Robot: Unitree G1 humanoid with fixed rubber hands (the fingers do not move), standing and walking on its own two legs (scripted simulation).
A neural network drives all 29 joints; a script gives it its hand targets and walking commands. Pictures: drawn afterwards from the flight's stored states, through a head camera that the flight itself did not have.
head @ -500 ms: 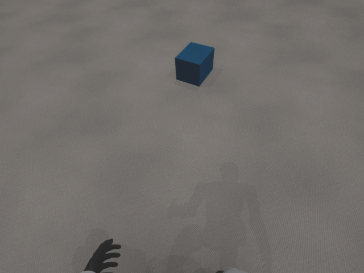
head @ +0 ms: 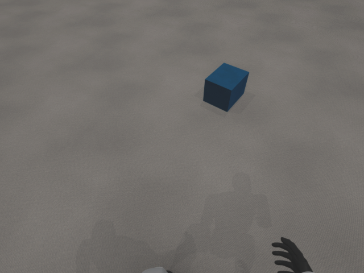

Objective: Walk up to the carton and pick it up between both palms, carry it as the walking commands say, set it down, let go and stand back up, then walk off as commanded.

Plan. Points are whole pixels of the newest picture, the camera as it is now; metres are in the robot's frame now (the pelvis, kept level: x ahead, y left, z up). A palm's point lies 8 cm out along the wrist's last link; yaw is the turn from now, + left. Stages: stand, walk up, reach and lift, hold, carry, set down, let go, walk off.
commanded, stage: walk up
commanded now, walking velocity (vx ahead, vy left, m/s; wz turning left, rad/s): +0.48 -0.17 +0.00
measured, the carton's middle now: (225, 86) +1.58 -0.14 -0.65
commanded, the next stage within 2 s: none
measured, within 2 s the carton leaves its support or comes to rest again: neither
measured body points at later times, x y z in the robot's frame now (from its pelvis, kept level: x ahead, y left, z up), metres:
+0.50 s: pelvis +0.22 -0.04 +0.01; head +0.26 -0.03 +0.46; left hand +0.38 +0.17 -0.13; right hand +0.11 -0.27 -0.12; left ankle +0.10 +0.11 -0.73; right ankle +0.35 -0.19 -0.70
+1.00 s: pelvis +0.46 -0.05 +0.02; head +0.48 -0.05 +0.47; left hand +0.35 +0.18 -0.12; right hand +0.64 -0.26 -0.11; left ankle +0.58 +0.09 -0.70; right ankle +0.35 -0.18 -0.73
